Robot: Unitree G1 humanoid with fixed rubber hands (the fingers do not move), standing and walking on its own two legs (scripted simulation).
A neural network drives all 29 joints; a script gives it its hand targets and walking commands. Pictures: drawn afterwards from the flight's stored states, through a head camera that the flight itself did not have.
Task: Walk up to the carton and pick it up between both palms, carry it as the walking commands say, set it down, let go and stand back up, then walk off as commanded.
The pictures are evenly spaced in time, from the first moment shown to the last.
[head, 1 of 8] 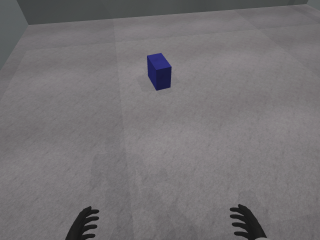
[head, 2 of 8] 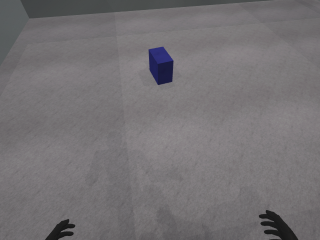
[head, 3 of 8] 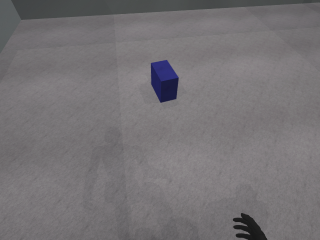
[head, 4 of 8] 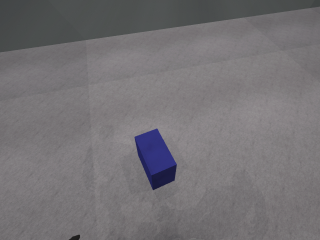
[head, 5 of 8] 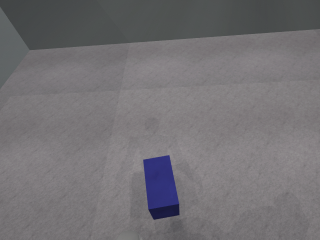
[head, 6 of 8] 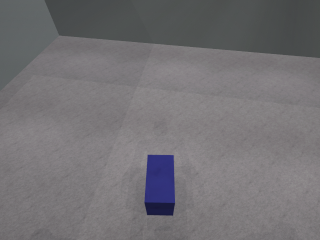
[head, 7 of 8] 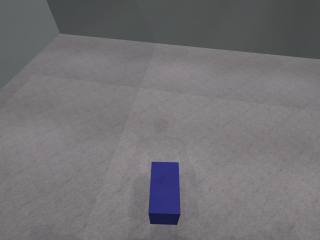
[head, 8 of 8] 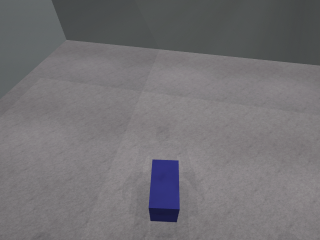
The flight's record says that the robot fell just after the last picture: no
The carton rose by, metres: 0.00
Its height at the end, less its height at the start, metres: +0.00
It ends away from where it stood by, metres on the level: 0.00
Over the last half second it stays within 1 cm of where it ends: yes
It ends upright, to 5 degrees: yes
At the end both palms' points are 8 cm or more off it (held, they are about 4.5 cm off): yes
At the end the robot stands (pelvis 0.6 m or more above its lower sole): yes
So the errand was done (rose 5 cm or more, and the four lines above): no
